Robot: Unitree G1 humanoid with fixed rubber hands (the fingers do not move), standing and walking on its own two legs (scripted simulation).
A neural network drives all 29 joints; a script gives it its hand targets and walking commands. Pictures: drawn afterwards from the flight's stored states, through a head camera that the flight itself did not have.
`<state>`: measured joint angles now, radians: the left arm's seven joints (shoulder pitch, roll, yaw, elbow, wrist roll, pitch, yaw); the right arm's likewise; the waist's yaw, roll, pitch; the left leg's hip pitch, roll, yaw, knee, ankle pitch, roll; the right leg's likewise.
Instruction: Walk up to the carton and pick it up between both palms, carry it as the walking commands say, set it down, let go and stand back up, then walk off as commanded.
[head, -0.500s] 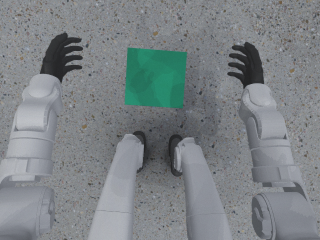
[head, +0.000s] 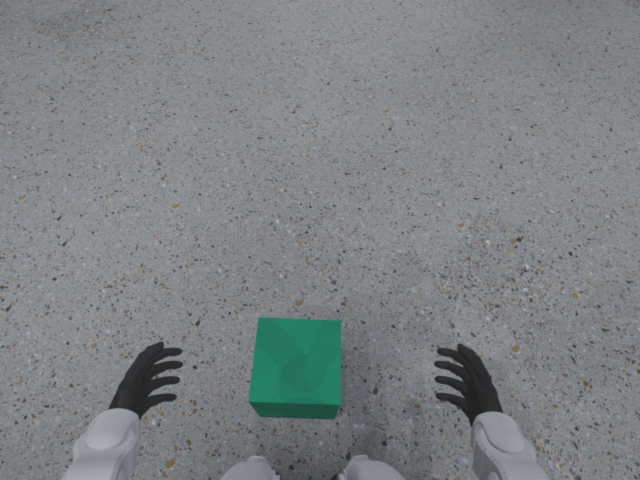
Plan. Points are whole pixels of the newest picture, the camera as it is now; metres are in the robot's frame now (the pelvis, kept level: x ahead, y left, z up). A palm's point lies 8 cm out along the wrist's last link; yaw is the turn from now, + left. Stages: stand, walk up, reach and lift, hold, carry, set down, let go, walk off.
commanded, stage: let go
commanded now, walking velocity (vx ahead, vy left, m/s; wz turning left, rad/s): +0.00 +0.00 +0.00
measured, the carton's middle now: (298, 371) +0.39 +0.05 -0.63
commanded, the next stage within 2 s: stand in 0.52 s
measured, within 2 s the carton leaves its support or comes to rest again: neither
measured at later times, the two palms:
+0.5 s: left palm (128, 423) +0.20 +0.23 -0.05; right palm (524, 431) +0.20 -0.24 -0.05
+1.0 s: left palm (74, 425) +0.20 +0.27 -0.02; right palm (553, 448) +0.18 -0.26 -0.05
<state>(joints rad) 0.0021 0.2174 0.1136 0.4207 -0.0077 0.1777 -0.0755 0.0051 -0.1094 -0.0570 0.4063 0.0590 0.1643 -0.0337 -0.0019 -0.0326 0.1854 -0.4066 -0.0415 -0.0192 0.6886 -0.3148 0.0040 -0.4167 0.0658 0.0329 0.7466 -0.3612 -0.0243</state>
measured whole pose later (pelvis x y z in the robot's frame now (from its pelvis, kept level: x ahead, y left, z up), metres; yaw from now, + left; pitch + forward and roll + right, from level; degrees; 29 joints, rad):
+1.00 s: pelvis +0.03 +0.00 +0.01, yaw +0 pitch -5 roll +1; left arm 0.23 0.28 0.09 0.52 0.01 0.03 0.00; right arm 0.22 -0.31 -0.01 0.65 0.03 0.00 0.01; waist 0.00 -0.03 -0.06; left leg -0.15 -0.04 -0.02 0.56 -0.32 0.00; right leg -0.16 0.06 0.04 0.61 -0.36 -0.06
